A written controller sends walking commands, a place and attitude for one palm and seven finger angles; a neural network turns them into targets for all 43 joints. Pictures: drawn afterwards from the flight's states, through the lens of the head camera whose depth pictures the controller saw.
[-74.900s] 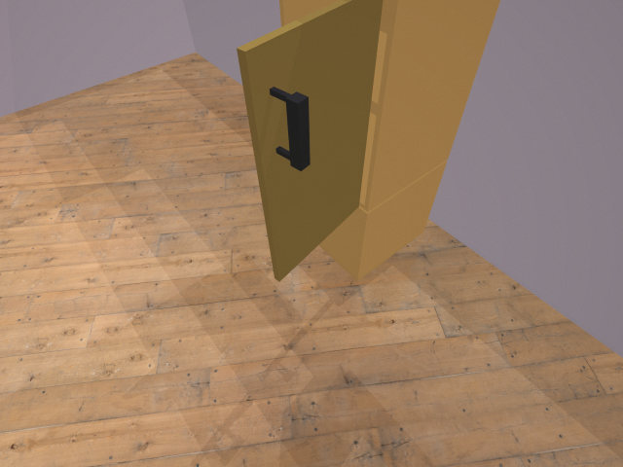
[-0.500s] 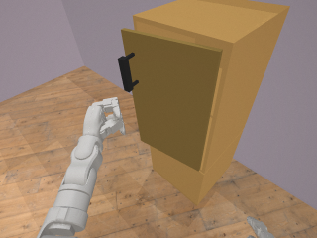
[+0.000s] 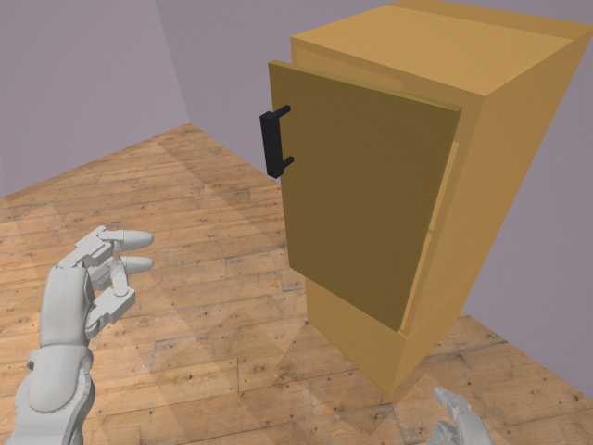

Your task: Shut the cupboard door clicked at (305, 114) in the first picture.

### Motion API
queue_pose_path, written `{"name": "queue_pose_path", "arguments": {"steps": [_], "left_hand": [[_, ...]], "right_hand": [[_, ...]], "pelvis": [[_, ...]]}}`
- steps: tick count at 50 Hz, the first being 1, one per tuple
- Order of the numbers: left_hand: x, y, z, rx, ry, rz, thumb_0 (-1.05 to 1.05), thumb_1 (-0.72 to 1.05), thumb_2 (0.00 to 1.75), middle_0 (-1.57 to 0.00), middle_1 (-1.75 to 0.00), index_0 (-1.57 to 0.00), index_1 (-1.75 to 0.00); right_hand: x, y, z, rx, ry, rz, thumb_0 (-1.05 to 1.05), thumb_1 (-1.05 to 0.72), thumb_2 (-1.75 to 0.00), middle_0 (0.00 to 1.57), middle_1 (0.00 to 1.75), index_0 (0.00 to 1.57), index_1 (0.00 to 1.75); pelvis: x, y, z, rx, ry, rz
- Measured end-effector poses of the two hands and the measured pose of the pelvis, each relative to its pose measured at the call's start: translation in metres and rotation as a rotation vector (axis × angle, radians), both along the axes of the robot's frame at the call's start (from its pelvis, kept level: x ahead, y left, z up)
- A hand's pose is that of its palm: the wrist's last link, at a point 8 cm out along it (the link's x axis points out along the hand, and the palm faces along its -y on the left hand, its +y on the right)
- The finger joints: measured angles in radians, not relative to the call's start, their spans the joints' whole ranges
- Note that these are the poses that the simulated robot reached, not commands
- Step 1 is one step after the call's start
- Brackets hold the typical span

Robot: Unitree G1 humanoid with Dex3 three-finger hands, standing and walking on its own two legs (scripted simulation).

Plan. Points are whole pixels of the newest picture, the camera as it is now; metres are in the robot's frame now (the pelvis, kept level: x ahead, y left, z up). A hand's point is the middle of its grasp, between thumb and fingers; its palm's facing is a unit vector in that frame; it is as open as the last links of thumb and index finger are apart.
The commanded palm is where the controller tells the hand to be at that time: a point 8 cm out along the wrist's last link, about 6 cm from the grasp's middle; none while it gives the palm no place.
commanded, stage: draw the hand back to the body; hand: left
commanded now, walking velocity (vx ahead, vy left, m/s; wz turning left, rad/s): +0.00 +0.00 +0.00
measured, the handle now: (280, 141) +0.64 +0.10 +0.10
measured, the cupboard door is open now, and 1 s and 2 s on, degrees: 10 10 10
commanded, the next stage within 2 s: step back with the hand held close in 0.56 s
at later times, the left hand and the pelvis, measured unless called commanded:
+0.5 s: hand (72, 318) +0.20 +0.27 +0.15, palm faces +0.47 -0.80 -0.37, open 7.3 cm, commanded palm +0.15 +0.30 +0.17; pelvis +0.01 +0.00 +0.00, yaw +0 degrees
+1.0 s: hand (64, 325) +0.19 +0.27 +0.15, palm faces +0.36 -0.79 -0.50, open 7.4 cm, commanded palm +0.13 +0.31 +0.17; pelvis -0.01 +0.02 -0.01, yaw -1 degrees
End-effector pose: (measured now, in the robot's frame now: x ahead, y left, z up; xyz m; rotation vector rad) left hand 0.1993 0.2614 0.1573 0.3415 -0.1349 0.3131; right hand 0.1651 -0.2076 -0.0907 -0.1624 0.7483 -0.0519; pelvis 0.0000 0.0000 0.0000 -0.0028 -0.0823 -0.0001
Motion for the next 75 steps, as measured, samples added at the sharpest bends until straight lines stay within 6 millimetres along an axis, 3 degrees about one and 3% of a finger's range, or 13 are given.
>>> {"name": "queue_pose_path", "arguments": {"steps": [14, 26, 39, 52, 59, 67, 75], "left_hand": [[-0.055, 0.052, 0.01, 0.117, 0.028, 0.206, 0.02, 0.89, 0.9, -0.32, -0.43, -0.32, -0.42], [-0.043, 0.039, 0.008, 0.077, -0.007, 0.164, 0.02, 0.89, 0.9, -0.22, -0.31, -0.22, -0.31], [-0.041, 0.043, 0.019, 0.147, -0.015, 0.161, 0.01, 0.89, 0.9, -0.21, -0.3, -0.22, -0.3], [-0.051, 0.051, 0.014, 0.221, 0.034, 0.065, 0.01, 0.89, 0.9, -0.21, -0.3, -0.22, -0.3], [-0.077, 0.058, 0.021, 0.243, -0.045, 0.069, 0.01, 0.89, 0.9, -0.21, -0.3, -0.22, -0.3], [-0.111, 0.06, 0.011, 0.227, -0.097, 0.107, 0.01, 0.89, 0.9, -0.21, -0.3, -0.22, -0.3], [-0.131, 0.061, 0.016, 0.245, -0.172, 0.106, 0.01, 0.89, 0.9, -0.21, -0.3, -0.22, -0.3]], "right_hand": [[0.009, -0.015, 0.004, -0.047, -0.033, -0.025, 0.02, -0.9, -0.9, 0.2, 0.3, 0.2, 0.29], [0.022, -0.006, 0.014, -0.04, -0.093, 0.0, 0.02, -0.9, -0.9, 0.2, 0.3, 0.2, 0.29], [0.009, -0.012, 0.003, -0.03, -0.033, -0.019, 0.01, -0.9, -0.9, 0.2, 0.3, 0.2, 0.3], [-0.027, -0.027, 0.004, -0.1, 0.027, -0.148, 0.01, -0.9, -0.9, 0.2, 0.3, 0.2, 0.29], [-0.054, -0.019, 0.008, -0.107, -0.004, -0.142, 0.01, -0.9, -0.9, 0.2, 0.3, 0.2, 0.29], [-0.091, -0.015, -0.003, -0.116, 0.015, -0.112, 0.01, -0.9, -0.9, 0.21, 0.3, 0.2, 0.3], [-0.121, -0.014, -0.007, -0.141, 0.04, -0.097, 0.02, -0.9, -0.89, 0.21, 0.3, 0.21, 0.3]], "pelvis": [[0.009, 0.004, -0.001, -0.005, 0.01, 0.003], [0.008, 0.002, -0.001, -0.003, 0.01, 0.004], [0.006, 0.001, -0.002, -0.015, 0.044, 0.006], [-0.018, 0.017, -0.008, -0.009, 0.092, -0.017], [-0.044, 0.021, -0.012, -0.009, 0.088, -0.02], [-0.07, 0.02, -0.02, -0.026, 0.085, -0.004], [-0.088, 0.019, -0.022, -0.039, 0.075, 0.024]]}}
